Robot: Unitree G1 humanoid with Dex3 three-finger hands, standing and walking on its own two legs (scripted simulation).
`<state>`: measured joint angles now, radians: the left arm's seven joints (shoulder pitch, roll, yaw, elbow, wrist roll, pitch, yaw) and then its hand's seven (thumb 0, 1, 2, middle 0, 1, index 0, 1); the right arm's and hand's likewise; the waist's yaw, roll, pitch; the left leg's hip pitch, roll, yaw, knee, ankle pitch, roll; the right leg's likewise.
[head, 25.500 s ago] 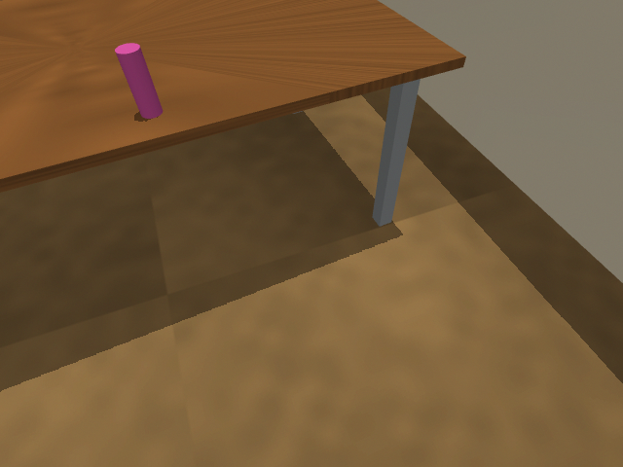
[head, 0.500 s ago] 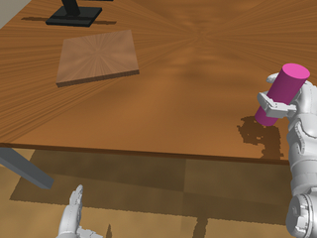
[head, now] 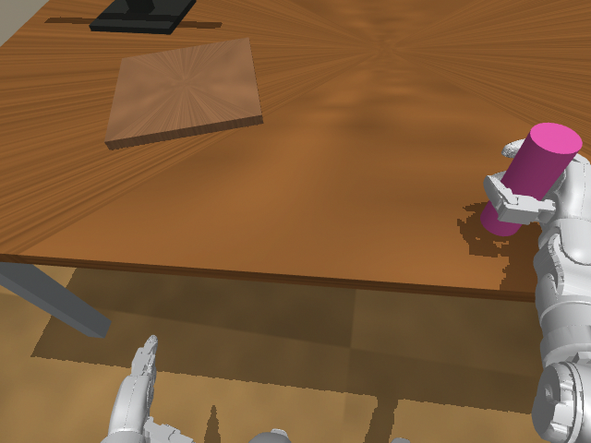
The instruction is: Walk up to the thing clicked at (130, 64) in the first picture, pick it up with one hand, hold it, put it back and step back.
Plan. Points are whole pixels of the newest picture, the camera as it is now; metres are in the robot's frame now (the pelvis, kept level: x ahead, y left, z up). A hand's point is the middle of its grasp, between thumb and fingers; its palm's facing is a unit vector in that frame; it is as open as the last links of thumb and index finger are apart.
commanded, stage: lower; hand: right
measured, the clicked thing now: (523, 185) +0.45 -0.21 +0.09
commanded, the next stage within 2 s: loosen in 0.24 s
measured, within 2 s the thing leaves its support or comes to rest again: rests again in 0.04 s
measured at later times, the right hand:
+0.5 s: hand (512, 192) +0.45 -0.21 +0.07, palm faces +0.19 +0.98 +0.01, open 7.3 cm
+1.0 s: hand (511, 191) +0.45 -0.21 +0.07, palm faces +0.19 +0.98 +0.02, open 15.2 cm
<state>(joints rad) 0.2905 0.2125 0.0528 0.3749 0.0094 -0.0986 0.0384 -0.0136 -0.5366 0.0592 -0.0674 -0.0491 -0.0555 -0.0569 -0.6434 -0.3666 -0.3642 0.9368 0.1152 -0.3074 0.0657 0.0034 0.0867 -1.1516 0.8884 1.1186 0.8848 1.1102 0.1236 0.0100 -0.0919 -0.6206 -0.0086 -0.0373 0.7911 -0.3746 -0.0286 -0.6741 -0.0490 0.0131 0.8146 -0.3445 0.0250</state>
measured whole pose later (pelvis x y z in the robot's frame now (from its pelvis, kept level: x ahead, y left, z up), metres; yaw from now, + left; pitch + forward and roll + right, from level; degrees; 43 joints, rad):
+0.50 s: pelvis -0.01 +0.00 -0.01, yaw +0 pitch +14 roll +1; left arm 0.33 0.22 0.06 0.26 0.01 -0.07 0.03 -0.01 -0.52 0.04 -0.07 -0.05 -0.06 -0.05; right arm -0.66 -0.38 -0.39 0.96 0.10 -0.34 0.08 0.00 0.06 -1.07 0.91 1.06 0.90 1.05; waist 0.13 0.01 -0.11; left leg -0.72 -0.01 -0.03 0.89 -0.41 -0.02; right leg -0.78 -0.05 0.03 0.91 -0.38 0.03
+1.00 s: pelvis -0.01 +0.00 -0.02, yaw +0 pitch +14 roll +1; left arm 0.35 0.23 0.06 0.22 0.02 -0.04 0.02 -0.01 -0.53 0.05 -0.07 -0.05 -0.06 -0.06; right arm -0.68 -0.38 -0.40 0.96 0.09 -0.32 0.07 -0.01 0.42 -0.12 0.42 0.25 0.41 0.25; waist 0.14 0.01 -0.12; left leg -0.75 -0.01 -0.03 0.92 -0.42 -0.03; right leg -0.81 -0.05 0.02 0.94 -0.39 0.02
